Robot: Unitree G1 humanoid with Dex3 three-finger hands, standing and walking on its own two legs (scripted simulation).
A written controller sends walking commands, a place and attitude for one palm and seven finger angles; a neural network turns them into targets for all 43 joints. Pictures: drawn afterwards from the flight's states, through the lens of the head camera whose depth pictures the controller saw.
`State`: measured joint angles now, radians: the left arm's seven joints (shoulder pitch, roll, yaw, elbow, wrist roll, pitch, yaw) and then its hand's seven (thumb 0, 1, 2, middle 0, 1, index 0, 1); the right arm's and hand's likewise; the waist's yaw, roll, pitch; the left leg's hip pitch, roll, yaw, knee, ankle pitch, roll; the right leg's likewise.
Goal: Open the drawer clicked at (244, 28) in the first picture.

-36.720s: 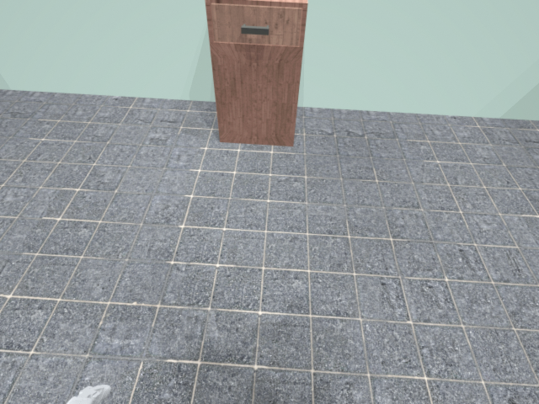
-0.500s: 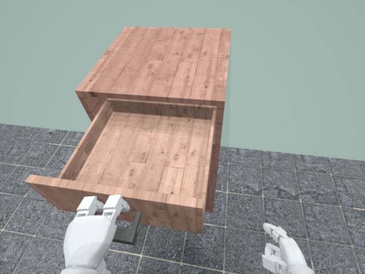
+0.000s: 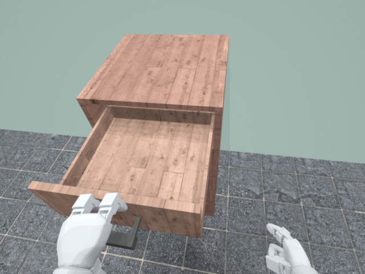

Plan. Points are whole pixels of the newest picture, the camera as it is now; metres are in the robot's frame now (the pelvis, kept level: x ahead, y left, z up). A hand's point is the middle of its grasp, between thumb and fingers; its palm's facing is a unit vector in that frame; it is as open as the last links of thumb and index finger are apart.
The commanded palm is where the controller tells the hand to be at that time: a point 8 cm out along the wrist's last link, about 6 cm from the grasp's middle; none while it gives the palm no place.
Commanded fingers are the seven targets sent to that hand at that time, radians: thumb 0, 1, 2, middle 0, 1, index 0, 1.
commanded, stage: lift the hand off the handle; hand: left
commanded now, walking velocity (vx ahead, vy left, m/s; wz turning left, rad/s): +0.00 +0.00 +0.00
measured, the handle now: (113, 227) +0.23 +0.20 -0.04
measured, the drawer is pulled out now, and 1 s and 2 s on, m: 0.30 0.30 0.30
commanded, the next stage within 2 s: draw the hand back to the body in 1.04 s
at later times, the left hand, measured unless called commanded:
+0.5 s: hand (99, 227) +0.19 +0.18 +0.07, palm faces +0.08 -0.17 -0.98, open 13.8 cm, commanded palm +0.16 +0.18 +0.13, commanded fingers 0.00 -0.50 0.30 -0.30 -1.20 -0.30 -1.20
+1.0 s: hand (88, 216) +0.20 +0.19 +0.10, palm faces +0.08 -0.19 -0.98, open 13.8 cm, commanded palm +0.16 +0.18 +0.16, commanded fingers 0.00 -0.50 0.30 -0.30 -1.20 -0.30 -1.20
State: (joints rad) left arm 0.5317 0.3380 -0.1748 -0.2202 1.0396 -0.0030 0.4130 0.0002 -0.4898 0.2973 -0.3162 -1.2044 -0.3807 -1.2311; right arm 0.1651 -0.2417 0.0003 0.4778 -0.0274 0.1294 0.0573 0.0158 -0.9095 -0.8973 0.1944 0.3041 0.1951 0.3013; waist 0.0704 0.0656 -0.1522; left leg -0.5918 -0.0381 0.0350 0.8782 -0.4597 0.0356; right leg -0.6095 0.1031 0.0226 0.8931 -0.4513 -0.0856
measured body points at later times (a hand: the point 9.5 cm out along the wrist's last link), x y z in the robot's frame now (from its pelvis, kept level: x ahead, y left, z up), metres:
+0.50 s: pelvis +0.00 -0.01 +0.01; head +0.02 -0.05 +0.46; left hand +0.18 +0.19 +0.12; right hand +0.22 -0.21 -0.08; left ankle -0.01 +0.10 -0.69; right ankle -0.01 -0.07 -0.69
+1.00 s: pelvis +0.02 +0.00 +0.02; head +0.03 -0.04 +0.47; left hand +0.19 +0.20 +0.16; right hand +0.23 -0.20 -0.06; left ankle -0.01 +0.10 -0.69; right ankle -0.01 -0.07 -0.69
